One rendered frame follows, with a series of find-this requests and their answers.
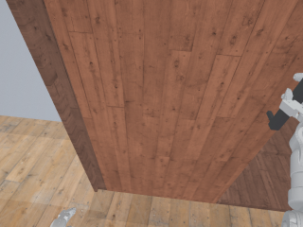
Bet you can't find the right robot forearm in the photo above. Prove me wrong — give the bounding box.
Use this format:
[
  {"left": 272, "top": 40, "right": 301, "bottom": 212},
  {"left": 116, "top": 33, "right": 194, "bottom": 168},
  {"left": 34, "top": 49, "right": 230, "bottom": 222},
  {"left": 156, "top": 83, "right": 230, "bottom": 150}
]
[{"left": 288, "top": 120, "right": 303, "bottom": 212}]

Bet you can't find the robot right hand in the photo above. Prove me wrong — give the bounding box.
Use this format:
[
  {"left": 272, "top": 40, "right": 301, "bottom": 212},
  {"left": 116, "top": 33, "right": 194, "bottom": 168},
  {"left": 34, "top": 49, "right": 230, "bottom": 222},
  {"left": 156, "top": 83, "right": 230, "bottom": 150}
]
[{"left": 278, "top": 73, "right": 303, "bottom": 122}]

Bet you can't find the robot left hand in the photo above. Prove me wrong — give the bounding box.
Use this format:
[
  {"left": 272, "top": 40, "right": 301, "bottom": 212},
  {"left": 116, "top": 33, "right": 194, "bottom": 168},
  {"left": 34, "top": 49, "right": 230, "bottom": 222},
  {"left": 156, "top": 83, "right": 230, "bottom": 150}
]
[{"left": 50, "top": 207, "right": 77, "bottom": 227}]

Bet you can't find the wardrobe door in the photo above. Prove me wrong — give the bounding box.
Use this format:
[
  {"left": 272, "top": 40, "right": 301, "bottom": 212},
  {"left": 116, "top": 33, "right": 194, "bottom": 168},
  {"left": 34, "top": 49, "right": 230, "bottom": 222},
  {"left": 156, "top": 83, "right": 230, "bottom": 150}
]
[
  {"left": 44, "top": 0, "right": 303, "bottom": 204},
  {"left": 28, "top": 0, "right": 104, "bottom": 183}
]

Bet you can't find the robot right upper arm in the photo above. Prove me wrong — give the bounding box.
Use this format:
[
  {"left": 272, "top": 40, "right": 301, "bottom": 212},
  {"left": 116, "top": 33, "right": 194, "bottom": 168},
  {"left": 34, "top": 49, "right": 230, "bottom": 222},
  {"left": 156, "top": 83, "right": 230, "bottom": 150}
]
[{"left": 280, "top": 210, "right": 303, "bottom": 227}]

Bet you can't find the handle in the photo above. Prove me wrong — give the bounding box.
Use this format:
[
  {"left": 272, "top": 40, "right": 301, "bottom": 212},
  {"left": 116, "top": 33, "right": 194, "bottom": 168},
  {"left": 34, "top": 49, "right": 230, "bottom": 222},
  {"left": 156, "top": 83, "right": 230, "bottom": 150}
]
[{"left": 266, "top": 79, "right": 303, "bottom": 131}]

